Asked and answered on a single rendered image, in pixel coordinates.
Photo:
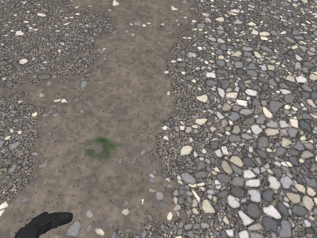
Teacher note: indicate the left robot hand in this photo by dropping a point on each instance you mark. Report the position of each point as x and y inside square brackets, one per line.
[43, 223]

